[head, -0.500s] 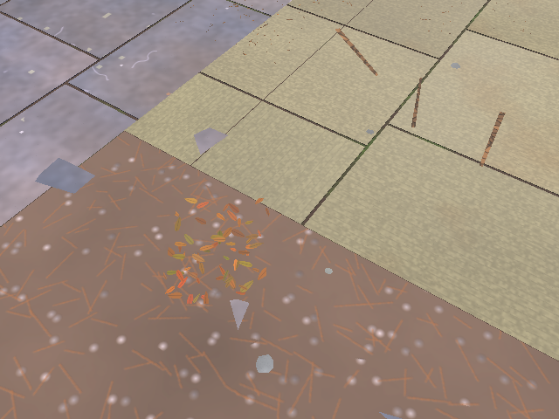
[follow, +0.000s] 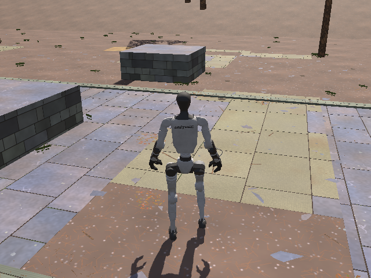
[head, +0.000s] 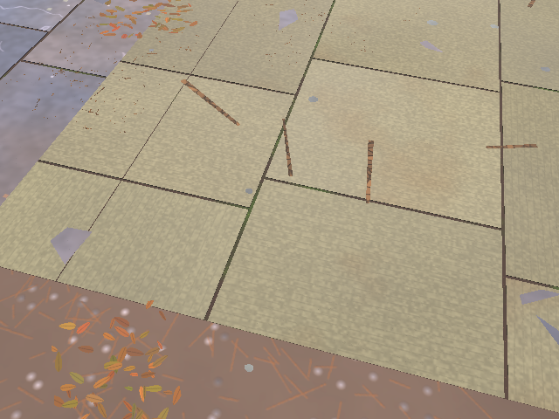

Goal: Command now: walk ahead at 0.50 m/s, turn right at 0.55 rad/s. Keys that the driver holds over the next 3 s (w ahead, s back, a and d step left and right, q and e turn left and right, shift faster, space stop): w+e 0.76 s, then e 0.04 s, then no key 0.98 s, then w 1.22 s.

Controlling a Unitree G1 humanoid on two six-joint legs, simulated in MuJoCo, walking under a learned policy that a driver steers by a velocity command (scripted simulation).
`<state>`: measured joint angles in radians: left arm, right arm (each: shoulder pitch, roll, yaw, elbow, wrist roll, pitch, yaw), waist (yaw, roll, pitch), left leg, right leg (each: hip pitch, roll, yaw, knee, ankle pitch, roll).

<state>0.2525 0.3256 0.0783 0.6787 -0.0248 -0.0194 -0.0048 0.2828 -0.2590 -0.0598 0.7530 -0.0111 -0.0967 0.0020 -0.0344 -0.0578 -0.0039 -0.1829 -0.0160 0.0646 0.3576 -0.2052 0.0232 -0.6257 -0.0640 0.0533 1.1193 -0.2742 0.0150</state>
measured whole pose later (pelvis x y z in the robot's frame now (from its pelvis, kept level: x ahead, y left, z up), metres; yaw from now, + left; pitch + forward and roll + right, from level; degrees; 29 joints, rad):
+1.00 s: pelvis +0.51 -0.11 +0.00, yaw -33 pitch +2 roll +0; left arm 0.21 0.31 0.07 0.64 -0.01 0.01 0.02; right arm 0.21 -0.26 -0.05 0.79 -0.02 -0.08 0.02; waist -0.03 -0.04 0.06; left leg -0.25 -0.01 0.04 0.39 -0.17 0.03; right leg -0.57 -0.01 0.07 0.99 -0.36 0.05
